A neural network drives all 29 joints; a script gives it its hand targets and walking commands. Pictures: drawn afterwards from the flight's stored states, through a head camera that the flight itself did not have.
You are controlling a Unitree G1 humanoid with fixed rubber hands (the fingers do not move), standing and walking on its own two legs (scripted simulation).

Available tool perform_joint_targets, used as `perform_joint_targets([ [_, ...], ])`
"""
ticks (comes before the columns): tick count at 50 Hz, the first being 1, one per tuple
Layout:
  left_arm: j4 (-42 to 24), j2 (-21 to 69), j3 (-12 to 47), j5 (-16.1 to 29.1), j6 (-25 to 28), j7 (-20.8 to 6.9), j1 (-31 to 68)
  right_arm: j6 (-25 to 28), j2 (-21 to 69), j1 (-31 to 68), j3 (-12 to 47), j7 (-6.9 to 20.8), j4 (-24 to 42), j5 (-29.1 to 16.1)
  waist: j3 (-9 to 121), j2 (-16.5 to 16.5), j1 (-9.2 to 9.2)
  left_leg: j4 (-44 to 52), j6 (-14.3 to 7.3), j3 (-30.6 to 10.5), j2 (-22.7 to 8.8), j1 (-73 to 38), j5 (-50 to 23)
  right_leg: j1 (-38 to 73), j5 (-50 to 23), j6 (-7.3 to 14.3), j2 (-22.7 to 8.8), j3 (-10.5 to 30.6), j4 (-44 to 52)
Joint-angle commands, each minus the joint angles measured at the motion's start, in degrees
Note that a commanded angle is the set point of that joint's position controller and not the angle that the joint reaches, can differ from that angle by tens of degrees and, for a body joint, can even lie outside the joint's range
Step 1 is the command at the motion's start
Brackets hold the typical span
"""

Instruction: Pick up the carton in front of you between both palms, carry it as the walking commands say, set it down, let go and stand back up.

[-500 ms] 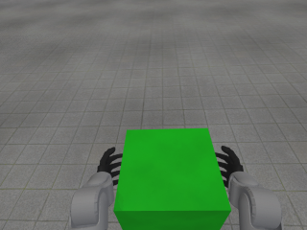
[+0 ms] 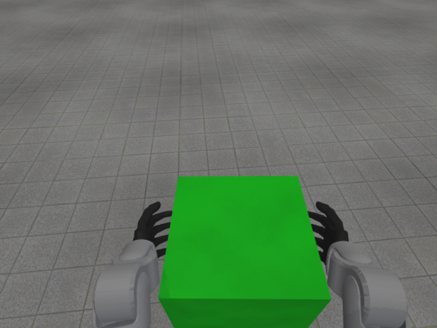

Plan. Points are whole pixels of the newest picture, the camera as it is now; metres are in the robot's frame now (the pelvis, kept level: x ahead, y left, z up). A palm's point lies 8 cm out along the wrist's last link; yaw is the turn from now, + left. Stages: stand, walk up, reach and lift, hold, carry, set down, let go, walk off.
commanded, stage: carry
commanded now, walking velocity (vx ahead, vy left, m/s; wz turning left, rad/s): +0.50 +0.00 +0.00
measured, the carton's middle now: (237, 263) +0.25 -0.01 +0.01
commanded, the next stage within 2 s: none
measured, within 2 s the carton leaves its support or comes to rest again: neither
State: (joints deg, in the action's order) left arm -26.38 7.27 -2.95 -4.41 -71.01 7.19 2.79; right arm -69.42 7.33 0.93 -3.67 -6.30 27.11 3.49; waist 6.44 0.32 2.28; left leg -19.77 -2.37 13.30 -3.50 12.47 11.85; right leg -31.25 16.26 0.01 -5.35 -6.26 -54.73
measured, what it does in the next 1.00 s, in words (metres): walks ahead: right foot, then left foot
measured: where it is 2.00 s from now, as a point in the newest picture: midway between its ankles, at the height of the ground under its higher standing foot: (224, 267)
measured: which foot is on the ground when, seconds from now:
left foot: down 0.00-0.26, up 0.28-0.68, down 0.70-1.00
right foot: up 0.00-0.22, down 0.24-0.70, up 0.72-0.92, down 0.94-1.00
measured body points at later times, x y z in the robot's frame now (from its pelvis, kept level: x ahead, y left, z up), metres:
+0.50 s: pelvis +0.33 -0.05 +0.00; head +0.34 -0.06 +0.45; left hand +0.57 +0.12 +0.07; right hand +0.59 -0.18 +0.06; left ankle +0.36 +0.10 -0.69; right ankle +0.31 -0.13 -0.75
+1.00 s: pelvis +0.59 +0.00 -0.01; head +0.59 +0.01 +0.44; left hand +0.85 +0.15 +0.08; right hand +0.85 -0.15 +0.08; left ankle +0.61 +0.09 -0.75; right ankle +0.59 -0.12 -0.75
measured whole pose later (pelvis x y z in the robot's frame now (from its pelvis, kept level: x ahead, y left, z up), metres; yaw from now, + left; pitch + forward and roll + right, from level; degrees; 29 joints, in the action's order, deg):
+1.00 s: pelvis +0.59 +0.00 -0.01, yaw +1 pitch +2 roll +1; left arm -29.7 7.3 -3.2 -4.7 -70.4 6.6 3.3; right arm -68.9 7.3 2.2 -3.4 -6.7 29.7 2.9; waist 2.5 2.1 0.6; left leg -25.3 -2.3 13.2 -2.1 15.2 11.9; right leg -14.7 12.3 -0.4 -4.3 -7.0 -27.4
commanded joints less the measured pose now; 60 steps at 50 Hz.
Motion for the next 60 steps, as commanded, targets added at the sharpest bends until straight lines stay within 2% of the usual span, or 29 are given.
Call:
perform_joint_targets([
  [1, -6.37, 50.95, 38.62, 17.38, 2.27, -9.61, 23.11, 0.55, 49.48, 27.48, 40.82, 11.18, 7.69, -21.95, 6.59, -7.38, -1.4, 12.52, -4.16, -8.79, -12.54, -12.47, -5.99, -3.23, -10.34, -0.27, -0.89, -1.66, 16.06],
  [7, -4.72, 45.7, 37.85, 17.45, 0.73, -9.63, 20.62, -0.71, 44.73, 20.62, 37.62, 10.25, 2.24, -18.06, 3.16, -9.6, -1.03, 7.45, -2.5, -4.77, -11.03, -15.42, -18.6, 2.34, -12.84, 0.83, 1.76, -6.93, 26.57],
  [9, -4.2, 45.45, 37.54, 18.37, 0.75, -9.89, 20.7, -0.75, 44.64, 21.73, 37.61, 9.93, 2.66, -17.34, 5.4, -7.95, -2.46, -3.88, -0.32, -0.58, -8.51, -13.11, -27.22, 13.38, -11.01, 1.57, 4.58, -9.77, 30.91],
  [10, -3.82, 45.67, 37.21, 18.58, 0.9, -10.05, 21.06, -0.73, 44.58, 21.61, 37.68, 9.79, 2.71, -17.09, 10.31, -4.9, -3.33, -15.48, 1.56, 1.01, -5.9, -5.68, -25.14, 27.41, -7.75, 2.67, 3.9, -7.38, 29.97],
  [11, -3.18, 45.03, 36.58, 18.48, 1.18, -10.18, 20.25, -0.82, 44.77, 22.7, 38.02, 9.7, 4.12, -17.12, 15.72, 9.9, -4.43, -34.97, 4.01, 0.85, -1.57, 7.96, -8.23, 40.3, -1.37, 6.97, -10.4, 15.43, 34.17],
  [12, -1.57, 45.36, 36.57, 18.68, 1.34, -10.43, 19.03, -0.94, 45.54, 21.14, 38.42, 9.67, 2.89, -16.96, 14.56, 19.47, -3.92, -46.42, 4.49, -4.42, 4.83, 23.96, 16.12, 48.46, -8.54, 11.91, -18.37, 34.13, 39.97],
  [13, -2.95, 48.39, 37.56, 19.52, 2.05, -10.99, 20.38, -0.32, 46.6, 22.83, 39.61, 9.89, 4.32, -18.15, 14.38, 13.9, -4.1, -53.31, 2.92, -9.94, 2.15, 28.22, 16.67, 47.76, -17.4, 13.98, -19.7, 33.07, 40.64],
  [14, -3.37, 50.9, 38.16, 20.0, 2.61, -11.56, 20.24, 0.46, 48.47, 23.04, 40.21, 10.22, 4.19, -18.34, 15.29, 7.73, -3.92, -54.34, 1.99, -11.54, -0.4, 27.13, 15.22, 43.3, -22.36, 11.43, -17.22, 25.21, 38.32],
  [15, -5.17, 52.62, 39.35, 21.46, 3.27, -12.01, 22.02, 1.36, 50.8, 22.86, 40.44, 10.38, 4.14, -17.9, 15.64, 4.27, -3.82, -51.19, 1.59, -12.9, -2.25, 26.08, 12.48, 40.41, -20.15, 9.63, -16.93, 20.88, 38.03],
  [17, -5.64, 56.02, 40.71, 22.76, 4.81, -12.73, 23.82, 3.04, 54.58, 23.34, 41.29, 10.42, 5.33, -17.92, 15.0, 4.79, -3.41, -43.52, 1.63, -13.0, -4.66, 23.61, 6.35, 35.11, -14.28, 6.85, -14.04, 14.03, 41.28],
  [18, -4.78, 55.56, 40.0, 22.04, 5.16, -12.87, 22.6, 3.56, 55.19, 22.8, 41.7, 10.38, 4.59, -17.43, 14.57, 6.11, -3.4, -40.69, 1.74, -11.47, -4.19, 23.11, 4.43, 33.53, -13.7, 6.46, -13.35, 11.82, 43.01],
  [21, -5.12, 54.54, 40.09, 20.96, 6.06, -13.06, 20.17, 4.72, 55.33, 20.71, 42.11, 10.1, 4.36, -16.39, 12.55, 6.57, -3.59, -31.27, 2.5, -8.46, -3.87, 21.79, 0.06, 31.9, -10.89, 7.55, -12.78, 7.41, 46.08],
  [26, -6.3, 50.11, 40.11, 20.31, 5.71, -12.95, 18.67, 4.52, 52.0, 19.54, 42.4, 9.74, 5.37, -16.07, 5.05, 8.53, -3.68, -13.92, 3.04, -3.41, -1.89, 21.13, -6.87, 32.21, -15.89, 6.73, -9.79, 0.38, 46.63],
  [30, -8.32, 45.91, 39.24, 19.24, 4.02, -11.69, 18.25, 2.49, 47.88, 20.16, 41.65, 9.31, 6.79, -17.63, 3.45, 8.21, -3.84, -7.88, 3.11, 0.55, 0.99, 14.92, -11.3, 33.98, -35.92, 4.51, -8.22, -3.78, 38.63],
  [32, -9.21, 44.02, 38.8, 18.85, 2.85, -10.99, 18.83, 1.46, 45.74, 19.05, 40.84, 9.03, 6.67, -18.03, 6.44, 5.75, -2.44, -2.97, 2.18, 2.6, 3.37, 2.8, -17.1, 31.34, -40.35, 1.87, -5.21, -7.37, 27.5],
  [33, -9.13, 43.09, 38.59, 18.8, 2.21, -10.67, 19.31, 1.01, 44.45, 19.61, 40.1, 8.89, 6.98, -17.99, 9.36, 3.14, -1.54, -2.75, 0.35, -0.86, -0.14, -8.27, -23.0, 24.01, -34.65, -0.37, -3.88, -7.83, 20.26],
  [34, -9.76, 42.23, 38.35, 18.78, 1.54, -10.38, 19.65, 0.58, 42.58, 19.62, 38.95, 8.73, 6.91, -18.08, 14.81, -6.29, -0.99, -7.12, -3.37, -13.14, -10.71, -23.69, -42.88, 10.83, -17.19, -3.28, -0.16, -7.66, 8.42],
  [35, -10.14, 41.78, 38.49, 19.24, 0.79, -10.24, 20.33, 0.12, 41.69, 18.34, 37.19, 8.5, 6.09, -17.85, 18.45, -16.15, -0.69, -4.78, -9.73, -26.81, -20.46, -29.23, -58.89, 3.42, 13.38, -4.37, 4.87, -4.23, -4.73],
  [36, -8.38, 41.76, 38.76, 19.57, 0.15, -10.16, 20.03, -0.36, 40.8, 18.09, 35.77, 8.08, 5.63, -17.46, 18.34, -11.44, -1.17, -4.12, -10.87, -27.16, -21.71, -24.92, -59.21, 5.04, 17.46, -3.17, 2.83, 3.45, -7.0],
  [37, -10.75, 42.89, 39.22, 20.68, 0.45, -10.15, 20.01, -0.23, 44.21, 20.54, 38.71, 8.4, 8.5, -19.73, 18.6, -7.31, -1.26, -0.83, -11.32, -24.61, -21.94, -24.46, -50.14, 3.78, 17.08, -2.12, 3.08, 2.95, -7.2],
  [39, -10.43, 45.93, 39.99, 20.23, 0.5, -10.51, 20.97, -0.12, 47.61, 20.23, 38.58, 9.25, 7.61, -20.39, 17.04, -7.61, -1.56, 0.04, -5.95, -15.57, -15.86, -17.42, -44.64, 6.98, 14.23, -1.21, -0.8, 5.26, 5.69],
  [41, -10.12, 48.88, 40.19, 20.67, 1.15, -10.7, 23.0, 0.18, 49.98, 21.45, 38.55, 9.95, 6.86, -19.59, 15.53, -8.82, -2.03, 1.17, -3.36, -10.53, -12.86, -13.12, -38.54, 11.78, 11.76, -1.43, 0.63, 2.3, 18.2],
  [42, -9.99, 49.21, 39.85, 20.43, 1.36, -10.73, 23.47, 0.25, 50.46, 21.51, 38.9, 10.25, 6.48, -19.36, 15.94, -10.57, -1.91, 1.43, -3.1, -9.77, -12.02, -12.7, -32.35, 14.81, 9.32, -1.57, 1.7, 0.93, 22.53],
  [44, -9.32, 49.75, 39.85, 19.89, 1.8, -10.75, 22.63, 0.53, 50.33, 22.2, 39.08, 10.62, 6.61, -19.6, 15.99, -8.41, -2.44, 0.32, -2.43, -7.62, -10.78, -10.96, -23.21, 20.51, -2.71, -1.28, 2.03, -1.22, 32.2],
  [46, -9.09, 49.89, 39.83, 19.39, 2.05, -10.8, 22.48, 0.64, 49.69, 23.98, 39.36, 10.92, 7.64, -19.89, 15.68, -2.75, -2.56, -1.98, 0.03, -5.48, -8.82, -5.98, -16.45, 25.2, -13.3, -0.04, -2.01, 1.34, 31.94],
  [49, -8.96, 48.59, 39.33, 19.0, 1.1, -10.86, 23.95, 0.05, 48.88, 25.07, 39.74, 10.91, 6.6, -18.7, 12.12, -1.55, -1.96, -2.75, 1.62, -5.0, -6.18, -5.63, -7.26, 19.91, -17.66, 0.06, -5.72, 4.16, 32.63],
  [53, -3.72, 46.2, 37.33, 18.36, 0.04, -11.23, 22.27, -1.43, 46.51, 23.52, 38.06, 10.22, 2.63, -17.17, 11.03, 2.68, -2.05, -8.72, 2.45, -6.34, -6.56, -5.24, -26.37, 23.62, -35.55, -0.59, -5.36, 3.0, 28.13],
  [55, -0.15, 44.62, 35.76, 17.27, -0.06, -11.27, 18.53, -1.75, 44.74, 21.73, 37.36, 9.92, 1.13, -16.31, 11.07, 4.27, -2.1, -10.32, 2.6, -5.82, -5.84, -5.32, -27.07, 22.89, -43.18, -0.35, -5.46, 3.32, 26.95],
  [60, 1.64, 46.44, 35.97, 16.87, 1.73, -12.53, 21.85, 0.0, 47.34, 23.11, 37.6, 10.9, -2.84, -15.32, 12.08, 2.68, -2.22, -11.94, 3.45, -5.33, -4.67, -4.28, -28.22, 24.5, -49.45, -0.09, -4.96, 2.64, 25.3],
])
